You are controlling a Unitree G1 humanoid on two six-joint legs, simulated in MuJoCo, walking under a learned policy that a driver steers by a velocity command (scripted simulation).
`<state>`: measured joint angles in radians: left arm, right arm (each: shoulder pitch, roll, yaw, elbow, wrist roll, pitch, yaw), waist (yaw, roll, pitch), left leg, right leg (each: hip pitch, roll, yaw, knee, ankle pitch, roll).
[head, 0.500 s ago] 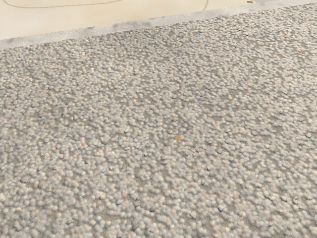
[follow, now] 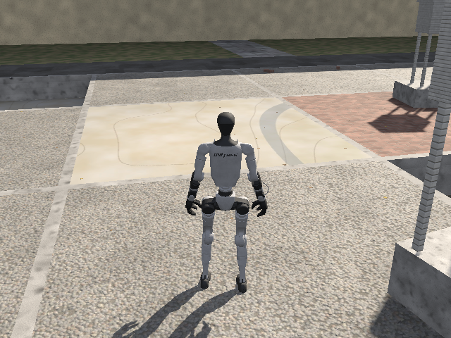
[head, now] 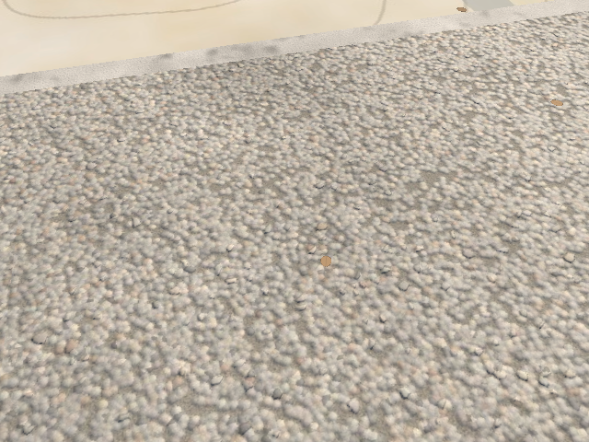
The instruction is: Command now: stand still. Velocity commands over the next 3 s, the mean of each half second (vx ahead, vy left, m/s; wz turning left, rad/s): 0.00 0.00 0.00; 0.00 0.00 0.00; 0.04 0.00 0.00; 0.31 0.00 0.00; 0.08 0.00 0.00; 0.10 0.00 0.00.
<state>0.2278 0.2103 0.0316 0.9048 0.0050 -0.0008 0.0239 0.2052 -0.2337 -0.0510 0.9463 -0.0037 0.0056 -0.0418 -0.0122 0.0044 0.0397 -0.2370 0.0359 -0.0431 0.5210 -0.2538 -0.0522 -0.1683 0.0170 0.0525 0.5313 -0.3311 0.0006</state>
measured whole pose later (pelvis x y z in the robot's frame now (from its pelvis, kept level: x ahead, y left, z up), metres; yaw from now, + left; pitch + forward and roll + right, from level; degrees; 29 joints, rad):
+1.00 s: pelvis +0.00 +0.01 +0.00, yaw +1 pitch -1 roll +0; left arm 0.32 0.17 0.00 1.09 0.00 0.00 0.04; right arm 0.26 -0.18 -0.02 1.12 0.00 0.01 -0.05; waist 0.00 0.00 0.04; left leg -0.25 0.03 -0.05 0.51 -0.24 -0.04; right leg -0.17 0.00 0.04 0.50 -0.31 0.01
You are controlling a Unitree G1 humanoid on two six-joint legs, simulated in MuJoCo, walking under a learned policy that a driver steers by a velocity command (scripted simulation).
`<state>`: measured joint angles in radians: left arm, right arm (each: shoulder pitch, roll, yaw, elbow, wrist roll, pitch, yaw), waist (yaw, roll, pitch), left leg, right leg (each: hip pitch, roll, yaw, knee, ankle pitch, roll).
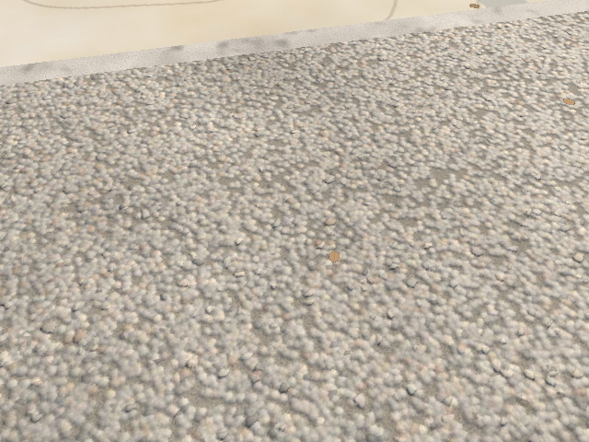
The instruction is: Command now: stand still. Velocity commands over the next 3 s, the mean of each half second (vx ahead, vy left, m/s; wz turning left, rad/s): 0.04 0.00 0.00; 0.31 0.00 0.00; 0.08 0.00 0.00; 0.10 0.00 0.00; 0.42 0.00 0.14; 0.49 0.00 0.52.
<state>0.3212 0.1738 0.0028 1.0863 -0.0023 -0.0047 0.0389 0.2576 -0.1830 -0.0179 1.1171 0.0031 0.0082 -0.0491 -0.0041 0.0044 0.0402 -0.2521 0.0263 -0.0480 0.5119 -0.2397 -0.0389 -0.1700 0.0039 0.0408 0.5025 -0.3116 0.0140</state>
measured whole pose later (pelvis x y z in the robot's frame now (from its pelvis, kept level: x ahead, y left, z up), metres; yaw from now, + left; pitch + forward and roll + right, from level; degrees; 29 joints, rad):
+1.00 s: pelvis +0.20 +0.01 -0.01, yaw +0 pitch +2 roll +1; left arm 0.00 0.23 0.03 0.85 -0.02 -0.10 -0.02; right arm 0.53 -0.19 -0.01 1.08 0.01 -0.07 -0.03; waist -0.08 -0.02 0.04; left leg 0.11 -0.01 0.01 0.28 -0.41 0.00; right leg -0.55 0.00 -0.03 0.56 0.02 -0.06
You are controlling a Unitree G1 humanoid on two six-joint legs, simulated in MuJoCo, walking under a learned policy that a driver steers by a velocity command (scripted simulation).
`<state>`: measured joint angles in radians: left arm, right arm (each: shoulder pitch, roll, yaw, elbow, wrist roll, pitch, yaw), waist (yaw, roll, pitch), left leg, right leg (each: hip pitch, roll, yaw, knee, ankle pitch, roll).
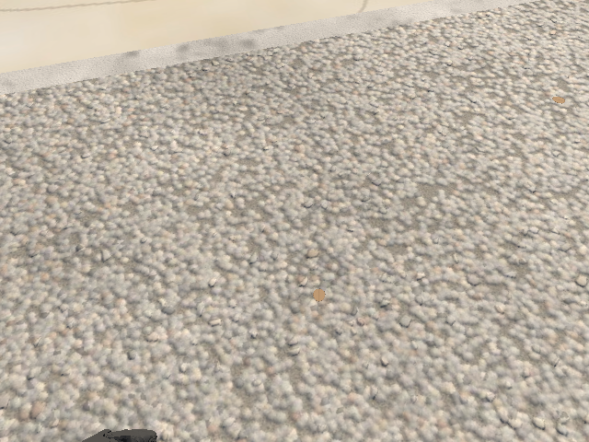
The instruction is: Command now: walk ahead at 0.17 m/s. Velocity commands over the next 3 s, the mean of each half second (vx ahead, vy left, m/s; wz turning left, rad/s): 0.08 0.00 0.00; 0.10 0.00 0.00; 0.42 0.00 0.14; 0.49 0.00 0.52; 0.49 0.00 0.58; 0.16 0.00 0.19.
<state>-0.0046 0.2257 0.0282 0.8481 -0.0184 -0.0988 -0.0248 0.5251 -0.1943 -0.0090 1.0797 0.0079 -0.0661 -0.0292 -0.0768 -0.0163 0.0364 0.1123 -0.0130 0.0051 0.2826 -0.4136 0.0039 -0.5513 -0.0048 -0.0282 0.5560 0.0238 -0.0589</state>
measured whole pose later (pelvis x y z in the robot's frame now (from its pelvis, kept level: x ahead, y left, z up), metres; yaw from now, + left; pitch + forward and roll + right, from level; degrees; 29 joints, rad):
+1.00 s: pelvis +0.18 +0.00 -0.01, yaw +0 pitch +1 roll +0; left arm 0.27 0.21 0.04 1.07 -0.03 -0.09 0.00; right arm 0.38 -0.18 -0.05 1.08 0.04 -0.09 -0.03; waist 0.00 0.00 -0.02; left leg -0.19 0.00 0.01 0.63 -0.46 0.02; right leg -0.28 0.02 -0.02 0.69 -0.41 -0.08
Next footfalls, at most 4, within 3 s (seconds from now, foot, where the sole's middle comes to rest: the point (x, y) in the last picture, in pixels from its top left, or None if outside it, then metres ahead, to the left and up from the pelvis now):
0.02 right None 0.19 -0.10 -0.76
0.36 left None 0.15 0.12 -0.76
1.16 right None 0.28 -0.12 -0.76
1.66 left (272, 369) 0.63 0.03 -0.76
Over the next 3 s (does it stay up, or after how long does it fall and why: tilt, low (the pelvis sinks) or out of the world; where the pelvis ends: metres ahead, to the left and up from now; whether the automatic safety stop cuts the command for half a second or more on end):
stays up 0.98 0.16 0.00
